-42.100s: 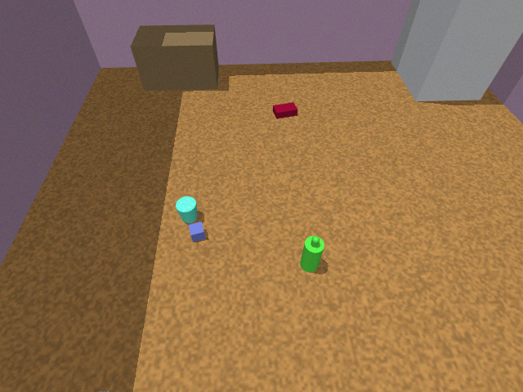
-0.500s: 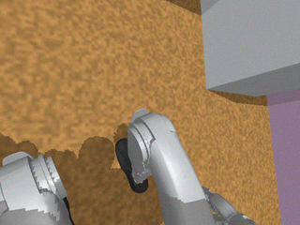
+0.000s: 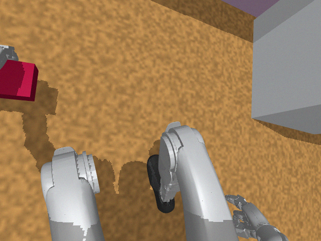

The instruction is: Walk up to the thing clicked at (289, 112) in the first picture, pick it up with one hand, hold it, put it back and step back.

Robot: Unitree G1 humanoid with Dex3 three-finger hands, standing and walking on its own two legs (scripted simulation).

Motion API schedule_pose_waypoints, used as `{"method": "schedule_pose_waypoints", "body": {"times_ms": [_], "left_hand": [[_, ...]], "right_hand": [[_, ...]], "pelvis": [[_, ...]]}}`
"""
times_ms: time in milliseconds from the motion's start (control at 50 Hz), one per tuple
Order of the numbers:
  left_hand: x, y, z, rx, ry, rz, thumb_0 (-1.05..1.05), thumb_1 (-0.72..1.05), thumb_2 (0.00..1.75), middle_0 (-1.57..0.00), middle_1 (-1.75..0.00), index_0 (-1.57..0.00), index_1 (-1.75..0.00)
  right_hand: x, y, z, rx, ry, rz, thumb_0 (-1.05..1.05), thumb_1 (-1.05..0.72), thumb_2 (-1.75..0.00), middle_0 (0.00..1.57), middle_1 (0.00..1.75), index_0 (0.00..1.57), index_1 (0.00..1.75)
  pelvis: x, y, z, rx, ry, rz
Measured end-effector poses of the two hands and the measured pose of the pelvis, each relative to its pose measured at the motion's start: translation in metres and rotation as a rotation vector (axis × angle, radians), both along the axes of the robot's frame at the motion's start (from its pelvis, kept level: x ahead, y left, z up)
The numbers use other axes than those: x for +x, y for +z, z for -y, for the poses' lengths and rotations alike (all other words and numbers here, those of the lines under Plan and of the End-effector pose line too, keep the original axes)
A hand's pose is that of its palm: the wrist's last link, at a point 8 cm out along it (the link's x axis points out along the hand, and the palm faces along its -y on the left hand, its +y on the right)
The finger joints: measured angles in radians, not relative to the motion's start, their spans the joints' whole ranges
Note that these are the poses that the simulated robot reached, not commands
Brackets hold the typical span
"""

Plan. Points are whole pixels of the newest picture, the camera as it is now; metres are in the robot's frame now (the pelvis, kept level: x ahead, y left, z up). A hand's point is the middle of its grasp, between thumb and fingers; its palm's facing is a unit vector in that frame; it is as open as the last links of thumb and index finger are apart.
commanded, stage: settle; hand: left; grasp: from above
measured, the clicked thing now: out of the picture +0.49 +0.30 -0.20
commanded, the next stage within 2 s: lift in 0.02 s
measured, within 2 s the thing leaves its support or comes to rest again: neither
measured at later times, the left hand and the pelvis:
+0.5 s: hand out of the picture +0.44 +0.31 -0.08, palm faces -0.53 -0.04 -0.85, open 10.9 cm; pelvis +0.00 +0.00 +0.05, yaw +4 degrees
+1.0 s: hand out of the picture +0.37 +0.29 +0.13, palm faces -0.45 -0.05 -0.89, open 10.9 cm; pelvis +0.01 -0.01 +0.20, yaw +8 degrees
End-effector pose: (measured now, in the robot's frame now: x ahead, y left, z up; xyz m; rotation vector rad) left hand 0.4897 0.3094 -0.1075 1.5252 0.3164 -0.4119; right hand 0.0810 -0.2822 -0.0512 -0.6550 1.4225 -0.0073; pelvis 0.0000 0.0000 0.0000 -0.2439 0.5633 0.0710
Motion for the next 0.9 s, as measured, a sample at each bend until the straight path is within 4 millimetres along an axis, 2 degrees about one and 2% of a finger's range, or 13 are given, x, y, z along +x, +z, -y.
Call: {"method": "schedule_pose_waypoints", "body": {"times_ms": [120, 280, 400, 480, 560, 680, 800, 900], "left_hand": [[0.001, 0.017, -0.004, 0.031, 0.016, 0.01, 0.02, -0.08, 0.46, -0.62, -0.47, -0.68, -0.46], [-0.002, 0.037, -0.002, 0.035, 0.058, -0.017, 0.01, -0.08, 0.48, -0.6, -0.49, -0.66, -0.48], [-0.017, 0.056, -0.001, 0.011, 0.07, -0.076, 0.01, -0.08, 0.5, -0.59, -0.5, -0.64, -0.5], [-0.032, 0.075, -0.003, -0.013, 0.053, -0.098, 0.01, -0.08, 0.51, -0.59, -0.5, -0.64, -0.5], [-0.047, 0.101, -0.008, -0.041, 0.046, -0.081, 0.01, -0.09, 0.52, -0.59, -0.5, -0.65, -0.49], [-0.067, 0.147, -0.012, -0.04, 0.039, -0.041, 0.0, -0.09, 0.53, -0.6, -0.5, -0.65, -0.49], [-0.085, 0.199, -0.006, -0.022, 0.046, -0.013, 0.0, -0.09, 0.54, -0.59, -0.51, -0.64, -0.5], [-0.099, 0.246, 0.003, -0.016, 0.066, -0.004, 0.0, -0.09, 0.55, -0.58, -0.52, -0.63, -0.51]], "right_hand": [[0.001, -0.003, -0.006, 0.019, -0.024, 0.02, 0.0, -0.91, -0.89, 0.2, 0.3, 0.21, 0.3], [-0.015, -0.005, -0.018, 0.065, -0.099, 0.007, 0.0, -0.91, -0.9, 0.2, 0.3, 0.21, 0.3], [-0.027, 0.003, -0.021, 0.08, -0.163, -0.017, 0.0, -0.92, -0.9, 0.2, 0.3, 0.21, 0.3], [-0.025, 0.012, -0.018, 0.076, -0.182, -0.016, 0.0, -0.92, -0.9, 0.2, 0.3, 0.21, 0.3], [-0.013, 0.023, -0.015, 0.069, -0.182, 0.013, 0.0, -0.92, -0.9, 0.2, 0.3, 0.21, 0.3], [0.02, 0.045, -0.014, 0.082, -0.16, 0.105, 0.0, -0.91, -0.9, 0.2, 0.3, 0.21, 0.3], [0.053, 0.075, -0.021, 0.131, -0.153, 0.213, 0.0, -0.91, -0.9, 0.2, 0.3, 0.21, 0.3], [0.07, 0.105, -0.027, 0.178, -0.161, 0.278, 0.0, -0.9, -0.9, 0.2, 0.3, 0.21, 0.3]], "pelvis": [[-0.002, 0.005, 0.0, 0.013, 0.007, -0.013], [-0.004, 0.017, -0.002, 0.028, 0.016, -0.034], [-0.005, 0.033, -0.003, 0.04, 0.021, -0.052], [-0.005, 0.046, -0.004, 0.053, 0.028, -0.055], [-0.004, 0.06, -0.004, 0.068, 0.032, -0.056], [-0.003, 0.088, -0.003, 0.088, 0.04, -0.044], [0.0, 0.124, -0.001, 0.109, 0.048, -0.018], [0.003, 0.159, 0.003, 0.132, 0.051, 0.021]]}}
